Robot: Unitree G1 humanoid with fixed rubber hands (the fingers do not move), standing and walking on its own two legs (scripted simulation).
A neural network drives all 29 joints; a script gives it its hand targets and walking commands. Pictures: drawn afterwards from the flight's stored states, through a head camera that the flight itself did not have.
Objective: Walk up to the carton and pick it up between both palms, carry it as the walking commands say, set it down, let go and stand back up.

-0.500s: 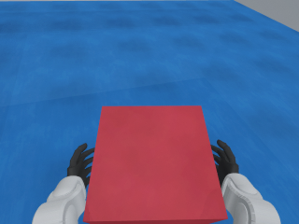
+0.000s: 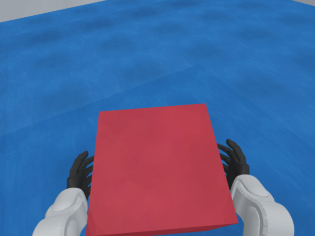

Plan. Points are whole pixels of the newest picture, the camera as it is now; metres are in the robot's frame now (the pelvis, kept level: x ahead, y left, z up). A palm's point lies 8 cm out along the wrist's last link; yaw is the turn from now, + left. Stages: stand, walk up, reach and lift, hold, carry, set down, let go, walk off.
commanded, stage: carry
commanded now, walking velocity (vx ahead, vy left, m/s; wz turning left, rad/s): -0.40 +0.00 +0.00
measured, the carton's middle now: (158, 177) +0.28 -0.02 +0.03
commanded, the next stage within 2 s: none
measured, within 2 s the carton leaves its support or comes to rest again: neither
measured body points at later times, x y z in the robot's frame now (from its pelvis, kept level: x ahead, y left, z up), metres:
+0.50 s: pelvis -0.19 +0.05 +0.00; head -0.21 +0.07 +0.45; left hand +0.04 +0.24 +0.09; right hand +0.06 -0.10 +0.10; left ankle -0.16 +0.14 -0.74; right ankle -0.25 -0.09 -0.72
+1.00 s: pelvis -0.26 +0.03 -0.01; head -0.29 +0.03 +0.44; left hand -0.04 +0.20 +0.07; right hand -0.02 -0.13 +0.08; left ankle -0.17 +0.14 -0.74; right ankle -0.27 -0.09 -0.74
